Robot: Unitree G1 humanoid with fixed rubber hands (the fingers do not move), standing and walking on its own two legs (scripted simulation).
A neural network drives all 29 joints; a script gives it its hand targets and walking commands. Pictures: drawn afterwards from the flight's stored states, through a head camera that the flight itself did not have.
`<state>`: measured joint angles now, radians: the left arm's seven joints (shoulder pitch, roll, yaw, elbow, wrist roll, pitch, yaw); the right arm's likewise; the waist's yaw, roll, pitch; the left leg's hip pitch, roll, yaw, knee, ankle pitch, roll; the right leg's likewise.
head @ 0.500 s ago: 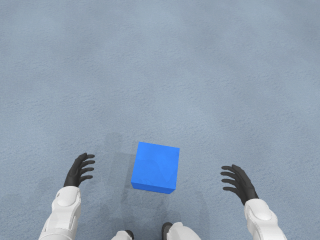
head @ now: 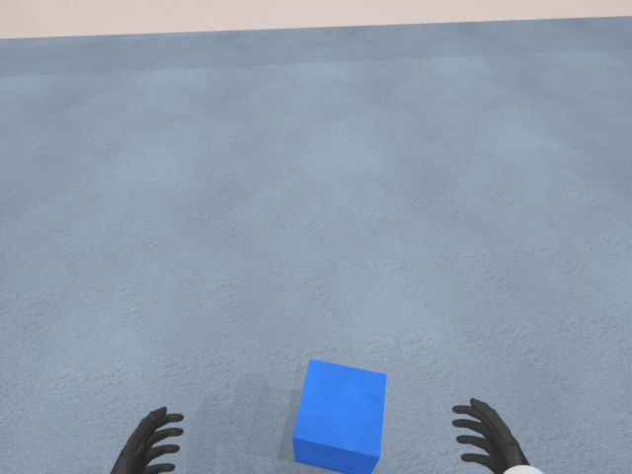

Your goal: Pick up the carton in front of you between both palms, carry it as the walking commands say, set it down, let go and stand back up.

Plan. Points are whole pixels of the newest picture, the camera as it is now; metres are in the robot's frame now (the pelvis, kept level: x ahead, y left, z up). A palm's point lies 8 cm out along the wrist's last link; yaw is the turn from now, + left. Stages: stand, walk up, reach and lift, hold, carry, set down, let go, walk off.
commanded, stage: let go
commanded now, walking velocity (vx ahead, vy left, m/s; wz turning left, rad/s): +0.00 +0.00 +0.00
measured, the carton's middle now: (339, 419) +0.39 -0.06 -0.65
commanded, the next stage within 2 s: stand in 0.24 s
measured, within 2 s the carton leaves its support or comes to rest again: neither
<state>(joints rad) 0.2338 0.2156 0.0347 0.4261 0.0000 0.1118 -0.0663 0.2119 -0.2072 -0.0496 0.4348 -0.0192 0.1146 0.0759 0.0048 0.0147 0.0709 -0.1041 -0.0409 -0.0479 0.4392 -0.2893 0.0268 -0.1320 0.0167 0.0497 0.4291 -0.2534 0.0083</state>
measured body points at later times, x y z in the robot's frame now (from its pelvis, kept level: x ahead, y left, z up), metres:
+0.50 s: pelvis +0.00 -0.02 -0.01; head +0.00 -0.03 +0.44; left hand +0.13 +0.28 -0.09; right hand +0.15 -0.30 -0.10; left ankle -0.03 +0.10 -0.74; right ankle -0.01 -0.13 -0.74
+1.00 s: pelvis +0.00 -0.02 +0.00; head +0.00 -0.03 +0.45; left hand +0.12 +0.28 -0.10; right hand +0.14 -0.32 -0.11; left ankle -0.03 +0.10 -0.74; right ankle -0.01 -0.13 -0.74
